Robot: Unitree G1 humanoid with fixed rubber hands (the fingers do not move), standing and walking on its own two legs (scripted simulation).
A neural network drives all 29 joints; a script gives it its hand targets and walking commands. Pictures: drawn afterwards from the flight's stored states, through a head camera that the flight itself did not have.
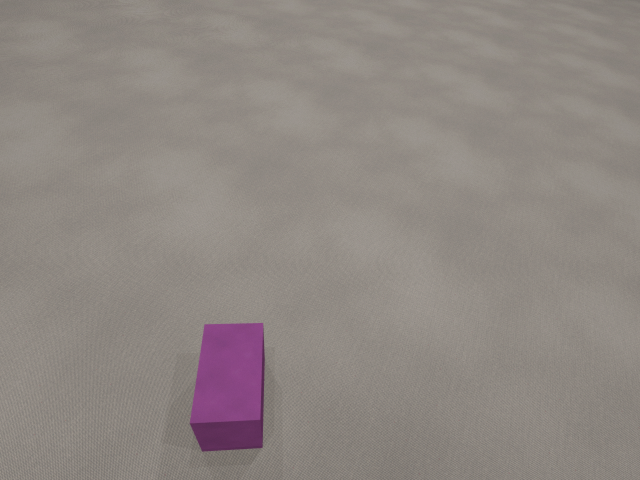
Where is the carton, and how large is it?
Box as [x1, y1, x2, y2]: [190, 323, 264, 451]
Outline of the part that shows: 262,323 204,325 190,418 190,424 202,451 262,447 264,367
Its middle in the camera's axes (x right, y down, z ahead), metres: -0.26 +0.44 +1.14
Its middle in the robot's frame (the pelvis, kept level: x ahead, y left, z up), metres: +0.55 +0.18 -0.66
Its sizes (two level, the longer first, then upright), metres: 0.278 0.171 0.227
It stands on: the floor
